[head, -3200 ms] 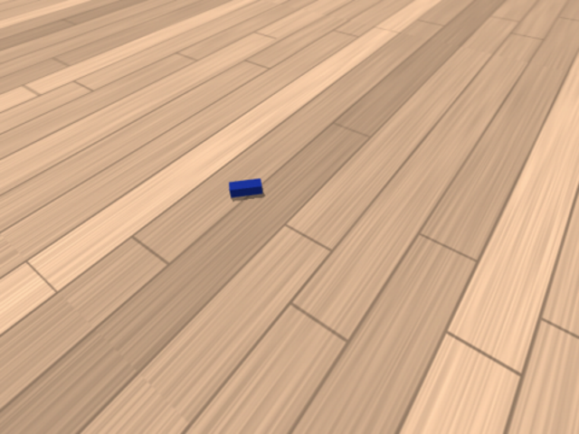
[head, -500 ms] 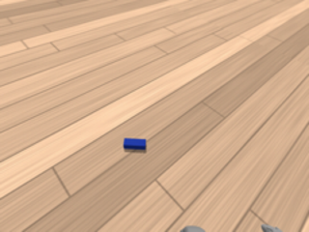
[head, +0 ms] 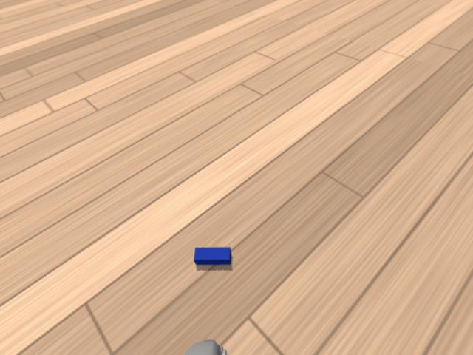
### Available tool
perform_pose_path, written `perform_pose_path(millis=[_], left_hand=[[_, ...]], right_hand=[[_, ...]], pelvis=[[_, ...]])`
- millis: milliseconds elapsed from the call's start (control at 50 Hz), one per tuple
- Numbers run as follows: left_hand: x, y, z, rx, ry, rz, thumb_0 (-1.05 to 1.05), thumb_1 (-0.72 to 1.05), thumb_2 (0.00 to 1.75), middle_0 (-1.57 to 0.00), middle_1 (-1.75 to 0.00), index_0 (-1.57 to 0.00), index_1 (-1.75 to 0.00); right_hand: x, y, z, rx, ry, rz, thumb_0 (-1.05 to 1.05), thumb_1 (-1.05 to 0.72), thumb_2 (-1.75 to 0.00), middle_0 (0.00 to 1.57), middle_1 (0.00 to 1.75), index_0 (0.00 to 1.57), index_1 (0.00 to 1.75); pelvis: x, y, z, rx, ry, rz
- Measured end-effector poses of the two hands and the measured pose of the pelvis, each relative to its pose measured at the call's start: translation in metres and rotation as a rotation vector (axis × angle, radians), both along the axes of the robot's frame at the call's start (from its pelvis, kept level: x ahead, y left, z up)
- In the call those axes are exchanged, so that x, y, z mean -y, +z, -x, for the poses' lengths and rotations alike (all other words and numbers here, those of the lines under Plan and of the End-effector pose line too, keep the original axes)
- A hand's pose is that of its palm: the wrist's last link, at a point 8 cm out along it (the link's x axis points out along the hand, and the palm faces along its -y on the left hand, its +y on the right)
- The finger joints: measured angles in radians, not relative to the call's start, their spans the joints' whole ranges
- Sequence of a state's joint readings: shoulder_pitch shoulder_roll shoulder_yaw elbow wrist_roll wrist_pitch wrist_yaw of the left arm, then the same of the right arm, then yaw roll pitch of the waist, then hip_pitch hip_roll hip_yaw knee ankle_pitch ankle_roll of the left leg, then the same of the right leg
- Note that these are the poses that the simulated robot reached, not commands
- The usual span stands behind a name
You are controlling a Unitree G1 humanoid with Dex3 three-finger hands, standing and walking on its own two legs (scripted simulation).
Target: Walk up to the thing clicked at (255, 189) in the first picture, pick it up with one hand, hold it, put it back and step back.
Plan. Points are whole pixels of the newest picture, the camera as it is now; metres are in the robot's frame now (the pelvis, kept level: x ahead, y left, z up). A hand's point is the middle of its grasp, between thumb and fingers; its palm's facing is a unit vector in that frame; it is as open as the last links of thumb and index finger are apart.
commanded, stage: walk up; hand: left
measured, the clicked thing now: (212, 256) +0.65 +0.21 -0.74
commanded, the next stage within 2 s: stand in 1.90 s
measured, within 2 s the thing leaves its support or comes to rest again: neither
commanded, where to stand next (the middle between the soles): +0.25 +0.02 m, yaw +0 degrees
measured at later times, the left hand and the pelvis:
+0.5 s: hand (119, 341) +0.19 +0.29 -0.17, palm faces -0.06 -0.93 -0.37, open 7.4 cm; pelvis +0.11 +0.02 -0.02, yaw -1 degrees
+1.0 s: hand (133, 314) +0.23 +0.26 -0.15, palm faces -0.04 -0.95 -0.32, open 7.4 cm; pelvis +0.13 +0.02 +0.01, yaw -1 degrees
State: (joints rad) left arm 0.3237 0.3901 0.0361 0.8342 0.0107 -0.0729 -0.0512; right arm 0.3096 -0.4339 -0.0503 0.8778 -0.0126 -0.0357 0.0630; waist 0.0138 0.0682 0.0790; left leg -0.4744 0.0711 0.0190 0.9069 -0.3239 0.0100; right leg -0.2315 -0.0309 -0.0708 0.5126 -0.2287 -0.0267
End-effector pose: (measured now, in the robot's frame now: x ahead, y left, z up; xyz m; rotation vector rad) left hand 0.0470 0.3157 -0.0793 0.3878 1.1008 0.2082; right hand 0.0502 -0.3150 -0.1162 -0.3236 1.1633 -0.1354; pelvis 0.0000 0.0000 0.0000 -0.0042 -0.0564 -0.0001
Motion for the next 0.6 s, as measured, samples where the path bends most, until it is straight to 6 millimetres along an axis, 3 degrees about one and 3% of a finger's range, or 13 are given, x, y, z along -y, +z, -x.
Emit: perform_pose_path(millis=[120, 200, 360, 460, 600], left_hand=[[-0.018, -0.019, -0.017, -0.037, 0.029, 0.031, 0.0, 0.9, 0.9, -0.21, -0.3, -0.21, -0.3], [-0.035, -0.043, -0.042, -0.071, 0.034, 0.045, 0.0, 0.9, 0.9, -0.21, -0.3, -0.2, -0.3], [-0.032, -0.046, -0.105, -0.09, 0.002, 0.059, 0.0, 0.91, 0.9, -0.2, -0.3, -0.2, -0.3], [-0.021, -0.047, -0.129, -0.088, 0.003, 0.049, 0.0, 0.91, 0.9, -0.2, -0.3, -0.2, -0.3], [-0.002, -0.046, -0.147, -0.073, -0.009, 0.023, 0.0, 0.9, 0.9, -0.2, -0.3, -0.2, -0.3]], right_hand=[[-0.011, 0.013, -0.048, 0.003, 0.031, 0.037, 0.0, -0.9, -0.9, 0.2, 0.3, 0.2, 0.3], [-0.019, 0.017, -0.078, 0.055, 0.026, 0.091, 0.0, -0.9, -0.9, 0.2, 0.3, 0.2, 0.3], [-0.031, 0.031, -0.1, 0.052, -0.02, 0.117, 0.0, -0.9, -0.9, 0.2, 0.3, 0.2, 0.3], [-0.027, 0.015, -0.115, 0.027, -0.026, 0.097, 0.0, -0.9, -0.9, 0.2, 0.3, 0.2, 0.3], [-0.024, -0.016, -0.14, 0.031, -0.061, 0.03, 0.0, -0.9, -0.9, 0.2, 0.3, 0.2, 0.3]], pelvis=[[-0.012, -0.004, -0.039, -0.006, 0.011, 0.021], [-0.028, -0.016, -0.068, -0.002, 0.009, -0.002], [-0.032, -0.006, -0.1, 0.004, -0.01, -0.003], [-0.025, -0.011, -0.109, 0.003, -0.016, -0.004], [-0.013, -0.02, -0.114, 0.009, -0.024, -0.007]])
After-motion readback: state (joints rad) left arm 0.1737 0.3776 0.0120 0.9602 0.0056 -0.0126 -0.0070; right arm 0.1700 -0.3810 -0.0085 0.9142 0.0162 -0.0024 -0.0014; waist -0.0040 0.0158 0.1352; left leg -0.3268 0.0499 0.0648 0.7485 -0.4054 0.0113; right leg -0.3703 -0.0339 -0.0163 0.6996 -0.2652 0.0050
